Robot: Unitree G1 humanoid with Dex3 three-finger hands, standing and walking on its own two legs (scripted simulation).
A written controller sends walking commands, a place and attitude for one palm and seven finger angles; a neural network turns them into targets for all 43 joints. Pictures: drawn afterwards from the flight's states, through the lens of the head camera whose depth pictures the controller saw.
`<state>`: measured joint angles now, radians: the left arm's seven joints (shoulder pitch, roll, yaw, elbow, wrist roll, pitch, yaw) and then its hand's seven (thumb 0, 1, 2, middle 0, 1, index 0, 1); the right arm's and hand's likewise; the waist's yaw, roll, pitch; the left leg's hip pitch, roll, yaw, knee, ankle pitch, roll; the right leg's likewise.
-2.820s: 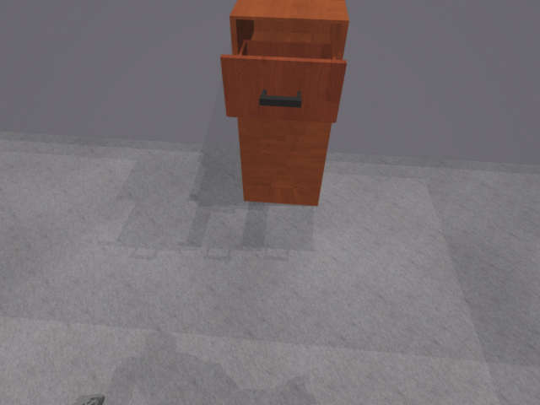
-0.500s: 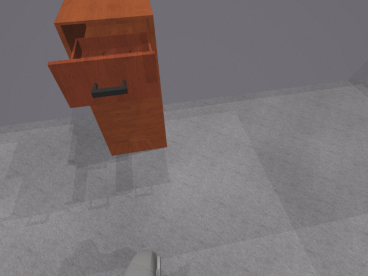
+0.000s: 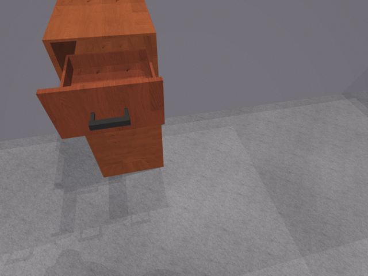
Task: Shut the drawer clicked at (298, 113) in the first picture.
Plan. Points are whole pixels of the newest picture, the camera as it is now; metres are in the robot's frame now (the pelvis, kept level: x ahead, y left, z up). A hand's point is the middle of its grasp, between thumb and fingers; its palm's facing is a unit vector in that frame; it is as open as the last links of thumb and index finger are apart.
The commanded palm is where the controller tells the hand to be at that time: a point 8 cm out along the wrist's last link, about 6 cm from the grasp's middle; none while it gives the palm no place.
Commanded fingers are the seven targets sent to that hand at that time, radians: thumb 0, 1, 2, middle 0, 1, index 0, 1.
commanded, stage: turn to face it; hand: left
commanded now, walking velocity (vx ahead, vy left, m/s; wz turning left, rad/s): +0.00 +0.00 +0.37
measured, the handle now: (110, 118) +0.53 +0.23 +0.01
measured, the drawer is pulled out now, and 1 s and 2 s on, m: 0.28 0.28 0.28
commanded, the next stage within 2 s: take the last steps up to it in 0.28 s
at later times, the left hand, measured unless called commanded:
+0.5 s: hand out of the picture -0.03 +0.20 -0.18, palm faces +0.27 -0.94 -0.21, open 7.4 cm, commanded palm none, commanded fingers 0.00 0.90 0.90 -0.20 -0.30 -0.20 -0.30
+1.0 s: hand out of the picture +0.14 +0.21 -0.17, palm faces +0.15 -0.97 -0.18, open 7.3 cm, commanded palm none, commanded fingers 0.00 0.90 0.90 -0.20 -0.30 -0.20 -0.30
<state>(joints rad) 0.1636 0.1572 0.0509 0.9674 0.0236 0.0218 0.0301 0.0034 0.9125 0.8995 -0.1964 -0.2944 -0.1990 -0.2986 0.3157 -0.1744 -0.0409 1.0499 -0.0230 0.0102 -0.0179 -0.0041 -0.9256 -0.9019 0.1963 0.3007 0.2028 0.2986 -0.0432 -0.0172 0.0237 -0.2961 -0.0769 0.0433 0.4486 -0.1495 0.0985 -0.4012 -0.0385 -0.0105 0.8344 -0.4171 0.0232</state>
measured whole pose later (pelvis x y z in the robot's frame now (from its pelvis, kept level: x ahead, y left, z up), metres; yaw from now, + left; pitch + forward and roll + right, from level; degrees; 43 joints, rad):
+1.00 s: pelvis +0.11 +0.01 +0.00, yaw +10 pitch +0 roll +0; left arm 0.18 0.18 0.07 1.05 0.03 0.01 -0.02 0.01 0.93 0.90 -0.20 -0.29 -0.20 -0.30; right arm 0.45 -0.13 -0.04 1.15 -0.04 -0.04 -0.03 0.00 -0.91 -0.90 0.20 0.30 0.20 0.30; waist -0.06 -0.01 0.06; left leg 0.02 0.03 0.08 0.37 -0.37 -0.01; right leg -0.41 -0.07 -0.09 0.62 -0.24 -0.01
